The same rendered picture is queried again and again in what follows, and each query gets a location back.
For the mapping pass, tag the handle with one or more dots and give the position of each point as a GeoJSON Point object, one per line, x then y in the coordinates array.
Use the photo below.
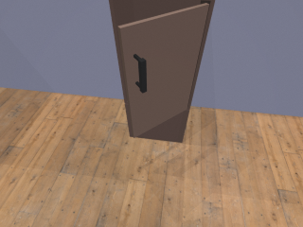
{"type": "Point", "coordinates": [142, 72]}

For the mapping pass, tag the cupboard door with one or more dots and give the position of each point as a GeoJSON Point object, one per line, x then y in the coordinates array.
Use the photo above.
{"type": "Point", "coordinates": [170, 43]}

